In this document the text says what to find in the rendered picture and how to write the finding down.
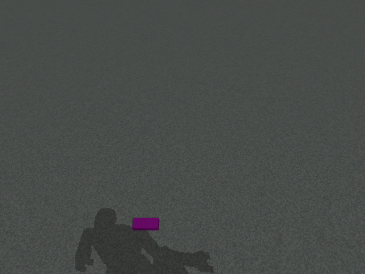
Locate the small box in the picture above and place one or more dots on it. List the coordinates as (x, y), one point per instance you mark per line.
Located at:
(143, 224)

